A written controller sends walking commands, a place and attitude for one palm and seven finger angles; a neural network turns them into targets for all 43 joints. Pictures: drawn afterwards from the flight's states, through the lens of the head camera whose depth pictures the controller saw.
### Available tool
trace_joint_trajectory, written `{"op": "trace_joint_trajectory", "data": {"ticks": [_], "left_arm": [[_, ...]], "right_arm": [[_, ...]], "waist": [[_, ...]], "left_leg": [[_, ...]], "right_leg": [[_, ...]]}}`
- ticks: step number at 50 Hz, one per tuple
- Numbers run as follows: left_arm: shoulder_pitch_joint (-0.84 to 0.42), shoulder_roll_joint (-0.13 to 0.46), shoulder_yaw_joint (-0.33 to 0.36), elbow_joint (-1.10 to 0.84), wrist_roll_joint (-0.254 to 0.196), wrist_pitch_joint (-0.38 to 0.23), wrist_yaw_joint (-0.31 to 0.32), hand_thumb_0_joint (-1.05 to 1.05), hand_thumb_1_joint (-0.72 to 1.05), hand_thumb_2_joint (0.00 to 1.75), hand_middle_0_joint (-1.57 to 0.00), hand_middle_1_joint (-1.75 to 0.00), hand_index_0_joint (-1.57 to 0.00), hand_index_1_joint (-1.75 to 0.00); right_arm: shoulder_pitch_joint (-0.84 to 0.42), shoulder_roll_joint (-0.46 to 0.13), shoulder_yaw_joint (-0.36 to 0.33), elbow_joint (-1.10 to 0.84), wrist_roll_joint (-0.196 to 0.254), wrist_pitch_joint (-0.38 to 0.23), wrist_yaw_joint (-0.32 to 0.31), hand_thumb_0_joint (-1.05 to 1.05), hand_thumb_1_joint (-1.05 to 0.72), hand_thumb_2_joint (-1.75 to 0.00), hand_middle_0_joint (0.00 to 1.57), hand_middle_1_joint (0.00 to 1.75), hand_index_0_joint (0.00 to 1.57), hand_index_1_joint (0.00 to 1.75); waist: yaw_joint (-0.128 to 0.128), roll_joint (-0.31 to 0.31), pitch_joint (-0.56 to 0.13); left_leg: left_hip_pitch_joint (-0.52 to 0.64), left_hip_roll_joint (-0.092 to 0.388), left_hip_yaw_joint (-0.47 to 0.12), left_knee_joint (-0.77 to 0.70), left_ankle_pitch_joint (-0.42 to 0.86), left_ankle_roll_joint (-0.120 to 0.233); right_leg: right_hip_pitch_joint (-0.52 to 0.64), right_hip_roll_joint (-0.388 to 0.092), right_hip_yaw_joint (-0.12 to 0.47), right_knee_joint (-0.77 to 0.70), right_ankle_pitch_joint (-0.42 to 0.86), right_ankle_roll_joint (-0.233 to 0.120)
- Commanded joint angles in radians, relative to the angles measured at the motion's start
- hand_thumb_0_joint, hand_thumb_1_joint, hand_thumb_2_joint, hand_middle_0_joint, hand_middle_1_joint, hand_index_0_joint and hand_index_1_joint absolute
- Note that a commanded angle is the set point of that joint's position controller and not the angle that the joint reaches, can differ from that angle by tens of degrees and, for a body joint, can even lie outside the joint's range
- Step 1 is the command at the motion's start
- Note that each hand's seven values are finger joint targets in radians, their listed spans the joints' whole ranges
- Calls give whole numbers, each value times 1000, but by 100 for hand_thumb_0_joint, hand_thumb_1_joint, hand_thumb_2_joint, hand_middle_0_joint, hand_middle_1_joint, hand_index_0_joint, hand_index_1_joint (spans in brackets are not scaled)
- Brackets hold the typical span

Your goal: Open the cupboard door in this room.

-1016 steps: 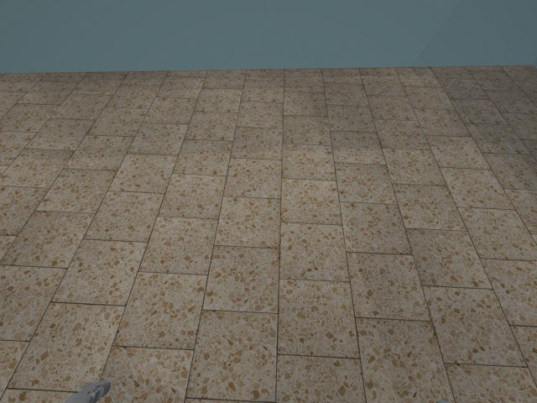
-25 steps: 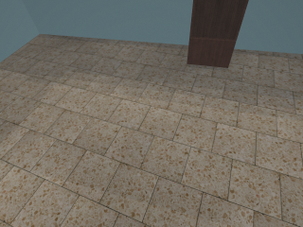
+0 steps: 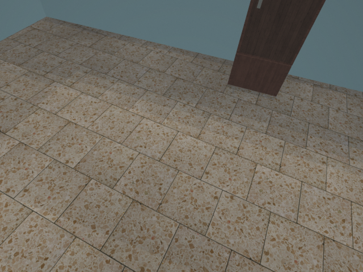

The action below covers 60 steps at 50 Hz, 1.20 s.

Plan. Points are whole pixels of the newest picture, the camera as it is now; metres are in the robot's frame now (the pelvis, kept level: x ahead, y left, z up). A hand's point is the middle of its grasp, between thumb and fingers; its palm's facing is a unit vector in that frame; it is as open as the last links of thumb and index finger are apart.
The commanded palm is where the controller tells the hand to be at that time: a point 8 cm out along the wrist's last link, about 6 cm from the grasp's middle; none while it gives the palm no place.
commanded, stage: stand and wait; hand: left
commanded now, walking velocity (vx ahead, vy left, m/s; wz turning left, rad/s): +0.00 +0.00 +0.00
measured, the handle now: out of the picture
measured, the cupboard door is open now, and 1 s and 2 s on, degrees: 0 0 0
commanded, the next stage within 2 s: turn or walk to find it in 0.60 s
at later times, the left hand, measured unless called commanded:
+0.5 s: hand out of the picture +0.01 +0.20 -0.16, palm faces +0.03 -0.97 -0.26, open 7.4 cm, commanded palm none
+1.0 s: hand out of the picture -0.02 +0.18 -0.17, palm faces +0.03 -0.98 -0.19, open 7.4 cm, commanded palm none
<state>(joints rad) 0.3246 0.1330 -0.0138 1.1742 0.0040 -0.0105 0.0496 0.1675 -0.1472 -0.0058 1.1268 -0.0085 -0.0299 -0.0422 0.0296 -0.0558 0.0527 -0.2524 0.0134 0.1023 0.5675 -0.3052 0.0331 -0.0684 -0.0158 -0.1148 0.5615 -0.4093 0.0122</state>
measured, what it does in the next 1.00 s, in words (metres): stands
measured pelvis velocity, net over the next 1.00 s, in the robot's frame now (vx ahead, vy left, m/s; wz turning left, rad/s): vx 0.01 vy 0.00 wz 0.02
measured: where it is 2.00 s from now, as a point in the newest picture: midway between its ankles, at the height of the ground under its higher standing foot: outside the picture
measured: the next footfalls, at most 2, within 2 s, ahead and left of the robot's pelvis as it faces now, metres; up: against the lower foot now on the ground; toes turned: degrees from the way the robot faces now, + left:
right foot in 1.76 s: +0.13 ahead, -0.15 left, +0.00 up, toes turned +3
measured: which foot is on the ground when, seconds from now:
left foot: down 0.00-1.00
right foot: down 0.00-1.00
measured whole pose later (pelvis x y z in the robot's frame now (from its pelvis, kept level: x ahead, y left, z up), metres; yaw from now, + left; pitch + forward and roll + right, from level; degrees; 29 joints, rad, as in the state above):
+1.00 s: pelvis +0.01 +0.00 +0.01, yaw +1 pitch -1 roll +0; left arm 0.29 0.19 -0.02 1.17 0.01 0.00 0.02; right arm 0.22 -0.17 0.03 1.14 -0.01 -0.01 -0.02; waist 0.01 -0.02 0.02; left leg -0.18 0.01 0.08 0.47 -0.27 0.02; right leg -0.02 -0.03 -0.08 0.39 -0.34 0.01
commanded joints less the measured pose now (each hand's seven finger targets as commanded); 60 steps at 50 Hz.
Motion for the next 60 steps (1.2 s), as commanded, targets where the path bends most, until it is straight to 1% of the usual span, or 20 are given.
{"op": "trace_joint_trajectory", "data": {"ticks": [1,3,5,6,7,9,13,17,31,35,36,38,40,43,46,50,53,56,58,60], "left_arm": [[57,67,18,-39,2,10,1,0,90,90,-20,-30,-20,-30],[74,73,19,-34,6,9,-1,0,90,90,-20,-30,-20,-30],[97,98,21,-28,11,-1,-2,0,90,90,-20,-30,-20,-30],[76,120,21,-33,14,-6,-2,0,90,90,-20,-30,-20,-30],[41,138,21,-44,12,-10,-4,0,90,90,-20,-30,-20,-30],[-12,162,29,-63,10,-12,-8,0,90,90,-20,-30,-20,-30],[-21,201,35,-78,8,-20,-6,0,90,90,-20,-30,-20,-30],[-37,233,38,-85,6,-21,-8,0,90,90,-20,-30,-20,-30],[-113,314,49,-97,6,-20,-24,0,90,90,-20,-30,-20,-30],[-101,264,43,-97,3,3,-18,0,90,90,-20,-30,-20,-30],[-96,282,39,-90,4,-4,-22,0,90,90,-20,-30,-20,-30],[-58,214,19,-63,7,1,-26,0,90,90,-20,-30,-20,-30],[-40,228,26,-55,12,8,-34,0,90,90,-20,-30,-20,-30],[-60,219,23,-62,10,5,-32,0,90,90,-20,-30,-20,-30],[-14,178,13,-48,7,-1,-25,0,90,90,-20,-30,-20,-30],[49,159,9,-26,1,-8,-8,0,90,90,-20,-30,-20,-30],[84,138,15,-13,5,-8,-12,0,90,90,-20,-30,-20,-30],[69,103,18,-26,12,-5,-25,0,90,90,-20,-30,-20,-30],[49,74,13,-37,16,-4,-24,0,90,90,-20,-30,-20,-30],[70,61,14,-28,13,-5,-21,0,90,90,-20,-30,-20,-30]], "right_arm": [[96,-143,-27,2,-1,11,-9,0,-90,-90,20,30,20,30],[80,-142,-28,-10,-1,10,-9,0,-90,-90,20,30,20,30],[55,-140,-31,-28,7,8,-3,0,-90,-90,20,30,20,30],[53,-128,-34,-37,9,9,4,0,-90,-90,20,30,20,30],[60,-128,-34,-39,8,8,9,0,-90,-90,20,30,20,30],[50,-146,-39,-38,3,13,11,0,-90,-90,20,30,20,30],[59,-183,-35,-29,4,0,10,0,-90,-90,20,30,20,30],[45,-208,-32,-27,6,-3,12,0,-90,-90,20,30,20,30],[-27,-304,-32,-50,6,-2,20,0,-90,-90,20,30,20,30],[-12,-250,-20,-59,1,20,26,0,-90,-90,20,30,20,30],[-24,-271,-18,-53,2,19,25,0,-90,-90,20,30,20,30],[11,-198,-2,-38,-7,26,30,0,-90,-90,20,30,20,30],[20,-201,-8,-38,-14,32,34,0,-90,-90,20,30,20,30],[46,-186,0,-33,-10,23,32,0,-90,-90,20,30,20,30],[74,-187,4,-15,1,7,21,0,-90,-90,20,30,20,30],[109,-163,3,2,8,-5,5,0,-90,-90,20,30,20,30],[165,-160,-12,25,1,-6,4,0,-90,-90,20,30,20,30],[202,-179,-30,30,-2,-5,5,0,-90,-90,20,30,20,30],[230,-171,-30,40,-1,-4,-3,0,-90,-90,20,30,20,30],[220,-151,-26,43,-1,-3,-8,0,-90,-90,20,30,20,30]], "waist": [[-19,229,33],[-7,191,-29],[3,88,-91],[-14,26,-101],[-26,12,-106],[-29,-40,-39],[-23,-8,-28],[-19,39,-21],[-23,61,-19],[-24,63,-19],[-20,63,-22],[-27,32,-28],[-27,11,36],[-41,16,105],[-27,86,69],[-22,63,3],[-32,80,-45],[-45,149,9],[-46,180,34],[-24,162,34]], "left_leg": [[89,267,-315,-207,698,149],[122,230,-282,-174,656,127],[90,165,-210,-118,509,58],[79,127,-165,-114,414,20],[78,107,-152,-135,360,0],[70,104,-150,-143,321,-10],[101,117,-148,-154,451,0],[119,118,-149,-177,445,0],[143,124,-164,-234,310,-2],[83,120,-167,-191,324,-16],[94,116,-168,-208,243,-15],[109,93,-140,-202,78,-29],[55,73,-107,-159,-89,-35],[38,85,-104,-169,52,-37],[86,126,-145,-184,261,-11],[130,125,-127,-137,545,-7],[183,140,-111,-117,379,8],[194,217,-220,-192,185,67],[195,250,-263,-207,325,106],[150,237,-226,-162,454,106]], "right_leg": [[-173,-70,67,63,-95,23],[-137,-77,67,-50,-4,20],[-36,-101,75,-193,235,14],[-20,-134,95,-199,329,3],[-18,-153,103,-183,377,-7],[-56,-148,93,-190,376,-21],[-28,-146,86,-201,477,-22],[-14,-145,88,-232,445,-24],[-17,-145,110,-313,316,-30],[-16,-152,83,-258,300,-16],[-22,-151,96,-296,213,-16],[-60,-151,124,-334,20,-18],[-116,-160,171,-360,-150,-45],[-157,-150,160,-327,-36,-48],[-110,-117,99,-247,216,-15],[-23,-129,82,-225,459,-8],[-60,-102,57,-154,273,-27],[-200,-49,18,-32,88,-24],[-245,-32,12,26,41,-13],[-186,-45,18,-39,48,-13]]}}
